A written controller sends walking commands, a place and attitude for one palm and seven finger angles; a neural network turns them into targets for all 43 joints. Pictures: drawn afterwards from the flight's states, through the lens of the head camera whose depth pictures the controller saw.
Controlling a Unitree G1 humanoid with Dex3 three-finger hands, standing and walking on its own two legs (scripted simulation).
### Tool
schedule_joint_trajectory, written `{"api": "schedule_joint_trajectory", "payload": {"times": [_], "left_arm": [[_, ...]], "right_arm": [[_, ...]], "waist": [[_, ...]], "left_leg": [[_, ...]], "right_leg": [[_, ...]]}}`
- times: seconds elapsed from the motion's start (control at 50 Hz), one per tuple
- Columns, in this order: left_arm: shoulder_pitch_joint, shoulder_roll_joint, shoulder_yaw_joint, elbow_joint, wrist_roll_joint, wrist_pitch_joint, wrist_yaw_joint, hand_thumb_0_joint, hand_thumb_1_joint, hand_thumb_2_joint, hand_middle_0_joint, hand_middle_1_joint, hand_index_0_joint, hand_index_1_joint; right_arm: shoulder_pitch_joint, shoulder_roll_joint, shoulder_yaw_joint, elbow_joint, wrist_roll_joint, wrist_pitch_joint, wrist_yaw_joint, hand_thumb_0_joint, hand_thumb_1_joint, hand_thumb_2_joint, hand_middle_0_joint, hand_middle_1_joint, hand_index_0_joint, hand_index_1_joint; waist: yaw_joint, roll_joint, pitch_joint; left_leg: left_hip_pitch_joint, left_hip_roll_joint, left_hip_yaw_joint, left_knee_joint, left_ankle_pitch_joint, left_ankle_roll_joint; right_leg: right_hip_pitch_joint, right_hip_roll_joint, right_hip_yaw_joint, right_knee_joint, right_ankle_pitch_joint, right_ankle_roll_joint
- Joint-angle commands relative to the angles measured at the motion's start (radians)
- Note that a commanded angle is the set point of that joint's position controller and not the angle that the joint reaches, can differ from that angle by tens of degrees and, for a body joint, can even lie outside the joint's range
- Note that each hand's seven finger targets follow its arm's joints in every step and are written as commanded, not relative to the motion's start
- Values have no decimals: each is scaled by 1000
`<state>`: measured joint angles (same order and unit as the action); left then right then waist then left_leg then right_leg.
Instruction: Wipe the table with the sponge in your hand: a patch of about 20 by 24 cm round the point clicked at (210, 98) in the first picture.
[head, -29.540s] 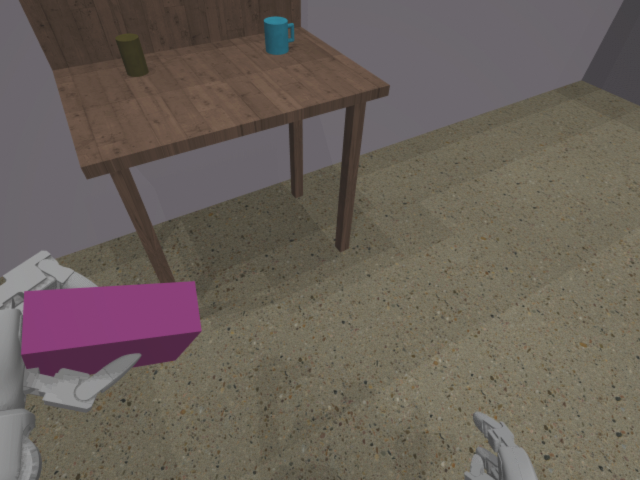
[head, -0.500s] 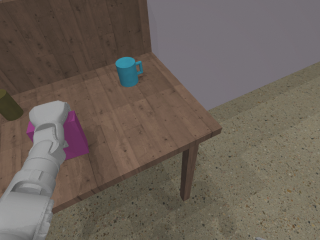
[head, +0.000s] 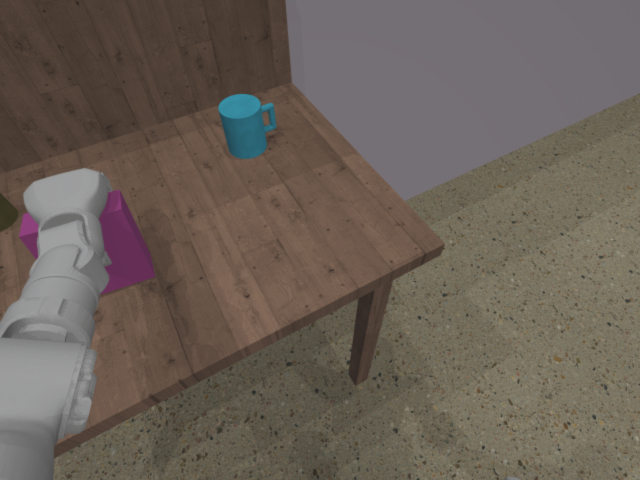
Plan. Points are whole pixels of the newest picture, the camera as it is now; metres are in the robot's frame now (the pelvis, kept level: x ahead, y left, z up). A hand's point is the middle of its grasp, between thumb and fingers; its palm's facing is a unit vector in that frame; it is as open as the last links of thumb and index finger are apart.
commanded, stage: wipe forward along the middle lane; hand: left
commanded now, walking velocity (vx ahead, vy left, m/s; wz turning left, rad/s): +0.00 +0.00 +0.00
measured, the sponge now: (101, 259) +0.41 +0.31 +0.02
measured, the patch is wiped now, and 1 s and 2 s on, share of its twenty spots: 1.00 1.00 1.00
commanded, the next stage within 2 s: slide back across to the first lane in 0.20 s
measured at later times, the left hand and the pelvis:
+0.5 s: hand (72, 209) +0.46 +0.35 +0.07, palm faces -0.09 -0.03 -1.00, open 9.1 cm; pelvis +0.02 +0.04 +0.00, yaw -1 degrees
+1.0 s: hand (29, 229) +0.43 +0.39 +0.07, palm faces -0.09 -0.03 -1.00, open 9.1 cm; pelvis +0.04 +0.04 +0.01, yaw +0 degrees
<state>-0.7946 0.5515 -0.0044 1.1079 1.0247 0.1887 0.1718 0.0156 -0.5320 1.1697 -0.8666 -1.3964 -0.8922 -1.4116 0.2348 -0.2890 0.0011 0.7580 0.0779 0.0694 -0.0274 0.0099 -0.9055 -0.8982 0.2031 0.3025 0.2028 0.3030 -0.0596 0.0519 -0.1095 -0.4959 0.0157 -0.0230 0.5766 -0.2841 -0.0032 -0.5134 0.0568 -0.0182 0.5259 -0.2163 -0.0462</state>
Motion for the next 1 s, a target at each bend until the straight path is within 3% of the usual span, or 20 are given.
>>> {"api": "schedule_joint_trajectory", "payload": {"times": [0.0,0.06,0.1,0.14,0.2,0.24,0.26,0.3,0.34,0.38,0.44,0.46,0.52,0.58,0.62,0.64,0.8,0.86,0.92,0.98], "left_arm": [[-340,311,26,-67,43,28,47,0,100,1300,-1200,-1600,-1200,-1600],[-384,337,31,-47,50,29,44,0,100,1300,-1200,-1600,-1200,-1600],[-360,350,44,-37,59,25,41,0,100,1300,-1200,-1600,-1200,-1600],[-382,312,21,-46,58,17,34,0,100,1300,-1200,-1600,-1200,-1600],[-389,306,9,-27,59,18,33,0,100,1300,-1200,-1600,-1200,-1600],[-409,355,50,-27,58,10,34,0,100,1300,-1200,-1600,-1200,-1600],[-427,343,31,-23,62,6,37,0,100,1300,-1200,-1600,-1200,-1600],[-386,329,34,-28,62,5,39,0,100,1300,-1200,-1600,-1200,-1600],[-385,332,55,-96,54,-9,38,0,100,1300,-1200,-1600,-1200,-1600],[-347,302,43,-114,48,-7,42,0,100,1300,-1200,-1600,-1200,-1600],[-328,357,101,-158,26,-5,49,0,100,1300,-1200,-1600,-1200,-1600],[-314,365,100,-158,31,-1,51,0,100,1300,-1200,-1600,-1200,-1600],[-241,350,90,-151,41,23,46,0,100,1300,-1200,-1600,-1200,-1600],[-264,355,82,-180,40,36,31,0,100,1300,-1200,-1600,-1200,-1600],[-227,377,103,-177,38,38,19,0,100,1300,-1200,-1600,-1200,-1600],[-234,382,110,-206,31,29,8,0,100,1300,-1200,-1600,-1200,-1600],[-170,311,62,-310,37,-11,-38,0,100,1300,-1200,-1600,-1200,-1600],[-123,340,99,-340,32,-22,-44,0,100,1300,-1200,-1600,-1200,-1600],[-96,335,96,-371,30,-20,-45,0,100,1300,-1200,-1600,-1200,-1600],[-65,385,141,-373,27,-22,-48,0,100,1300,-1200,-1600,-1200,-1600]], "right_arm": [[38,-144,-43,-83,-2,-24,-12,0,-900,-900,200,300,200,300],[54,-148,-43,-75,-4,-26,-13,0,-900,-900,200,300,200,300],[67,-149,-45,-75,-6,-25,-9,0,-900,-900,200,300,200,300],[70,-143,-47,-78,-9,-27,-7,0,-900,-900,200,300,200,300],[88,-148,-48,-73,-11,-25,-5,0,-900,-900,200,300,200,300],[93,-152,-49,-70,-13,-26,-8,0,-900,-900,200,300,200,300],[108,-153,-51,-66,-14,-26,-6,0,-900,-900,200,300,200,300],[107,-149,-54,-69,-14,-26,0,0,-900,-900,200,300,200,300],[99,-142,-59,-79,-17,-27,3,0,-900,-900,200,300,200,300],[98,-140,-65,-80,-16,-23,8,0,-900,-900,200,300,200,300],[70,-143,-61,-85,-12,-22,8,0,-900,-900,200,300,200,300],[71,-147,-62,-82,-11,-19,9,0,-900,-900,200,300,200,300],[50,-146,-58,-87,-8,-13,18,0,-900,-900,200,300,200,300],[34,-149,-54,-95,-7,-8,17,0,-900,-900,200,300,200,300],[26,-150,-54,-99,-7,-3,16,0,-900,-900,200,300,200,300],[15,-149,-53,-106,-6,-4,13,0,-900,-900,200,300,200,300],[9,-148,-62,-127,-9,9,9,0,-900,-900,200,300,200,300],[3,-151,-65,-126,-10,17,8,0,-900,-900,200,300,200,300],[-12,-151,-64,-131,-11,23,10,0,-900,-900,200,300,200,300],[-14,-157,-63,-127,-13,30,8,0,-900,-900,200,300,200,300]], "waist": [[-18,-76,-236],[-26,-64,-236],[-12,-56,-269],[-14,-19,-279],[-26,-38,-251],[-16,-34,-278],[-29,-41,-278],[-8,-17,-288],[16,32,-357],[17,8,-351],[40,3,-343],[33,-17,-329],[52,-1,-283],[45,-3,-279],[55,-17,-281],[62,14,-296],[52,19,-283],[68,32,-304],[66,36,-294],[76,20,-297]], "left_leg": [[3,-37,34,-56,84,58],[3,-35,27,-58,90,58],[9,-35,26,-53,113,56],[32,-30,22,-55,153,55],[32,-28,19,-52,136,54],[36,-25,8,-54,172,53],[37,-24,9,-47,167,53],[57,-21,7,-49,190,49],[108,-18,-1,-49,273,47],[136,-16,-2,-48,300,46],[139,-17,-7,-70,331,47],[141,-20,-4,-68,330,50],[141,-23,-2,-84,327,44],[163,-24,-6,-91,343,46],[164,-28,-1,-95,344,47],[178,-27,-4,-99,381,45],[259,-19,-15,-72,495,39],[281,-18,-23,-61,587,32],[274,-23,-14,-60,562,33],[256,-29,-7,-61,572,39]], "right_leg": [[219,-38,50,-78,128,20],[202,-35,45,-72,121,17],[214,-32,42,-64,146,13],[201,-30,33,-56,178,6],[169,-24,25,-61,150,8],[176,-22,25,-53,168,1],[166,-20,22,-48,165,5],[167,-17,14,-44,172,-2],[200,-15,11,-31,225,-12],[202,-11,3,-34,232,-9],[246,-13,2,-43,257,-13],[253,-12,2,-45,261,-9],[254,-12,-8,-53,247,-13],[267,-14,-6,-61,257,-14],[295,-16,-4,-67,272,-14],[305,-19,-1,-66,299,-19],[270,-15,-13,-65,334,-22],[286,-16,-10,-58,380,-26],[293,-18,-9,-63,384,-24],[332,-22,-7,-60,428,-25]]}}
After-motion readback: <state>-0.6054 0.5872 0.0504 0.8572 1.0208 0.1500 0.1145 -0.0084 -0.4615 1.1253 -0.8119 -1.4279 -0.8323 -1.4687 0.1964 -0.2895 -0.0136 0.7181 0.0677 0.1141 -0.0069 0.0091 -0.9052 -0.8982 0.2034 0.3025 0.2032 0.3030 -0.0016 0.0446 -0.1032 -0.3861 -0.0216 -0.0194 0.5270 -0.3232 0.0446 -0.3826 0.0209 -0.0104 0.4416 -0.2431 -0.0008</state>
